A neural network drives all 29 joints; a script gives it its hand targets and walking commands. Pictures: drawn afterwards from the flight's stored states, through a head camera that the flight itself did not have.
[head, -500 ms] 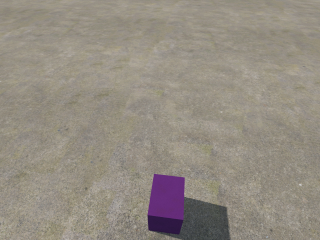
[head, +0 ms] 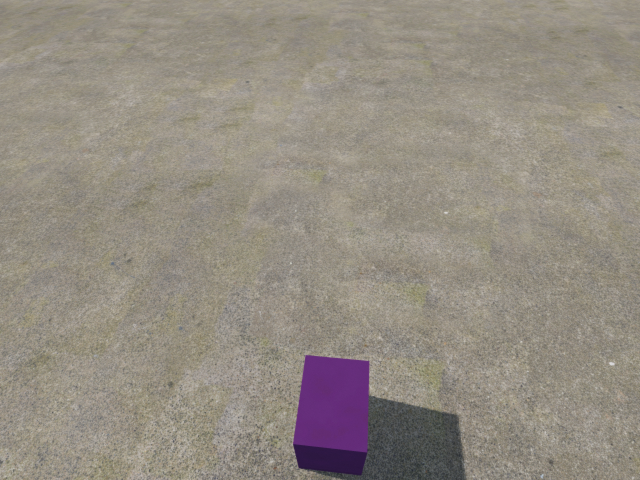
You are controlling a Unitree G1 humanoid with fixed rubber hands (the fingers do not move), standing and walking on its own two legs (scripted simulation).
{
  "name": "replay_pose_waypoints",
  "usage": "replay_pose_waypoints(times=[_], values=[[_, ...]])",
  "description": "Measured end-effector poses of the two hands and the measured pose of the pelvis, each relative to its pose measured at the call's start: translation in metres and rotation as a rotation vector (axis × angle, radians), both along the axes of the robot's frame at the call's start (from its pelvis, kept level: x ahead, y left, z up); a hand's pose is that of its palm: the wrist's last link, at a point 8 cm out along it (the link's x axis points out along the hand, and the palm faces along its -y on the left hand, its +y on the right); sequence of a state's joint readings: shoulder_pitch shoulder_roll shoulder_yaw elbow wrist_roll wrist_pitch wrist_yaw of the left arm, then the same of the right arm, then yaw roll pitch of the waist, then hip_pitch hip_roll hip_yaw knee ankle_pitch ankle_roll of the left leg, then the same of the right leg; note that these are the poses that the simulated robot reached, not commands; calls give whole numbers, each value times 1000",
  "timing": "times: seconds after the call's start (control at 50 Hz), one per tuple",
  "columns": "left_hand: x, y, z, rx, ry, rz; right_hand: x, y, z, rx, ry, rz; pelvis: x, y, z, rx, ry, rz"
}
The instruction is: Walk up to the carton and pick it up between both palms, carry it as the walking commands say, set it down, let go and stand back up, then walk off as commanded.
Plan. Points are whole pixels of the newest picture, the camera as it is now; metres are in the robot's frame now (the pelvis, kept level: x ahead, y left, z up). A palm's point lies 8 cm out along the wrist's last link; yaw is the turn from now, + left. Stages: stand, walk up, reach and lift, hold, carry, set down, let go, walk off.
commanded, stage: walk up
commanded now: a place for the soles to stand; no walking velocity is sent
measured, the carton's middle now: (333, 415) +0.43 +0.00 -0.65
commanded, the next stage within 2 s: none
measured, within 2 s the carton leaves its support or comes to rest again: neither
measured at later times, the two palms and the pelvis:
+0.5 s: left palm out of the picture +0.05 +0.26 -0.13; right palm out of the picture +0.02 -0.24 -0.13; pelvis -0.01 +0.01 +0.00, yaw -3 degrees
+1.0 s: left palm out of the picture +0.01 +0.25 -0.13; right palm out of the picture -0.04 -0.25 -0.14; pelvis -0.02 +0.00 +0.00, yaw -5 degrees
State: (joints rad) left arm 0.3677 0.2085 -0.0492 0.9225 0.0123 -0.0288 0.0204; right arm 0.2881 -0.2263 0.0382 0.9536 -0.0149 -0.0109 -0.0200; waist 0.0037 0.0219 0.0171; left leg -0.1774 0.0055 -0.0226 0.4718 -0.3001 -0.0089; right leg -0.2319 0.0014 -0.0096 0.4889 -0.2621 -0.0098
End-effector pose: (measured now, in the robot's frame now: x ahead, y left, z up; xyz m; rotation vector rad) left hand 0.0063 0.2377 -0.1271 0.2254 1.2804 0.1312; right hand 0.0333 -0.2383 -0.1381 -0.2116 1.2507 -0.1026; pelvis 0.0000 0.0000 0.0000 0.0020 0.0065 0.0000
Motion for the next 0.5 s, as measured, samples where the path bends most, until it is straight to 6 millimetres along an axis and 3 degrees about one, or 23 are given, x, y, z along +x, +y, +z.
replay_pose_waypoints(times=[0.22,0.36,0.5], values=[[42,10,0,15,-64,-39,17,-10,6,-38,-14,-13,8,0,0,1,-6,-22],[47,16,-1,15,-69,-66,5,-12,9,-55,-14,-36,2,6,0,5,-18,-38],[39,24,1,25,-71,-61,-18,-4,7,-40,20,-47,-6,10,1,9,-31,-46]])
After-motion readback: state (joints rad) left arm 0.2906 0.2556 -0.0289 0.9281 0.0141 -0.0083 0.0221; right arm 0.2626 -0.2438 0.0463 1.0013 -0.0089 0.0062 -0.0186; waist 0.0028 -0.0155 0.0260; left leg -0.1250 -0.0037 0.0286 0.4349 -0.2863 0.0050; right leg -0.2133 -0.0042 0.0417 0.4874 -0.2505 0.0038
